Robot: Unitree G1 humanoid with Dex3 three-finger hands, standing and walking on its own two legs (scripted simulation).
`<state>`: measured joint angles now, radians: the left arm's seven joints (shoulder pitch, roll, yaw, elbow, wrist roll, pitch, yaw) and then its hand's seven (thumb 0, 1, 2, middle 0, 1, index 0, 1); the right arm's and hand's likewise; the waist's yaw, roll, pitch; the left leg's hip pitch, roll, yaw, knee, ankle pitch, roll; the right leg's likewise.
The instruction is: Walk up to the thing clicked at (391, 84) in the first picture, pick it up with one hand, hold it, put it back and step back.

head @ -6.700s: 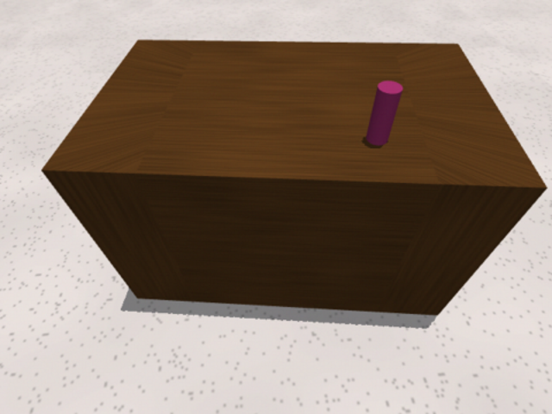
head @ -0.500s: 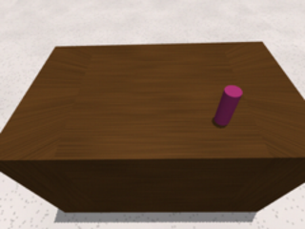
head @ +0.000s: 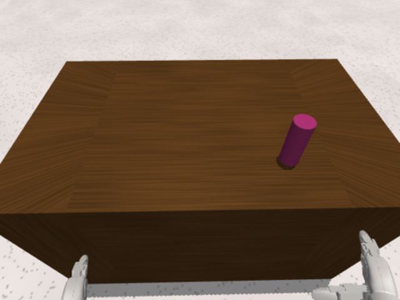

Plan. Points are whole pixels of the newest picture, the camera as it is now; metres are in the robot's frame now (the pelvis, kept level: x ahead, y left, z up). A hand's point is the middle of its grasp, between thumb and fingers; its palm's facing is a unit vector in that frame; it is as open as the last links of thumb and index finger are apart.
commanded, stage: rise first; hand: right
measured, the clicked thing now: (296, 141) +0.49 -0.24 +0.00
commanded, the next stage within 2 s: go down in 1.18 s
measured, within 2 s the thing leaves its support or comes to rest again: neither
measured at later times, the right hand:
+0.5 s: hand (364, 262) +0.18 -0.27 +0.02, palm faces +0.33 +0.86 -0.38, open 17.5 cm
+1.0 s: hand (381, 262) +0.17 -0.27 +0.06, palm faces +0.34 +0.85 -0.39, open 17.4 cm
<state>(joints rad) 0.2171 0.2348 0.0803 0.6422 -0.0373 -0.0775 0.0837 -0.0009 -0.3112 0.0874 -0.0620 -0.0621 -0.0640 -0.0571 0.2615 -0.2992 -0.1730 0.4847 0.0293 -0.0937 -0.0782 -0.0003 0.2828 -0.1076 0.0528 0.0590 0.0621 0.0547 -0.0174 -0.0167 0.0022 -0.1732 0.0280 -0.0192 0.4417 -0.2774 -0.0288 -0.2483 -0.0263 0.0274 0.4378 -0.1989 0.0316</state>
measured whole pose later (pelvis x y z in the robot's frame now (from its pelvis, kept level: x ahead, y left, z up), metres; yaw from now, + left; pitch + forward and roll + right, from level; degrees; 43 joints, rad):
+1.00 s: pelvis -0.01 +0.00 +0.00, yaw -1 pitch -4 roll +0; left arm 0.24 0.22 0.16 0.64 -0.02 -0.12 0.05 -0.01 -0.55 0.06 -0.06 -0.06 -0.05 -0.06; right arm 0.43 -0.30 -0.28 0.02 0.03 -0.24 -0.03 -0.01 0.53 -0.05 0.05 0.06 0.06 0.06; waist -0.04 -0.03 0.05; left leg -0.09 0.03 -0.01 0.42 -0.26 -0.03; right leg -0.16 -0.02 0.03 0.40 -0.17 0.03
